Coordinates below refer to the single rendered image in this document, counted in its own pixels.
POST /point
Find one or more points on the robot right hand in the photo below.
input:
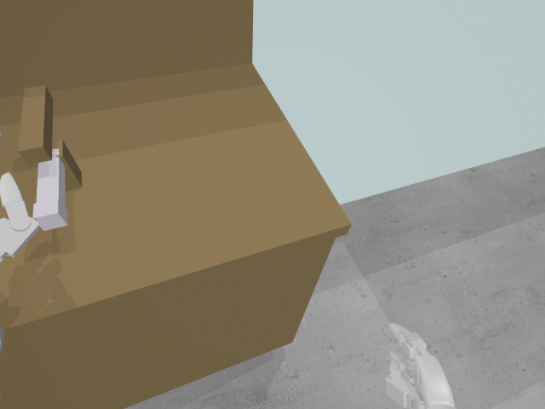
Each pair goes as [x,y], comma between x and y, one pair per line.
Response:
[424,383]

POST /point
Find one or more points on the tap lever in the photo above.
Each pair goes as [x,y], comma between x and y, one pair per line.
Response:
[50,209]

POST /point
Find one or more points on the counter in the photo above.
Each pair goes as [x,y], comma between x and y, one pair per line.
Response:
[198,225]

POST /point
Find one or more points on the robot left hand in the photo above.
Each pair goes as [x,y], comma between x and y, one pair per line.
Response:
[16,231]

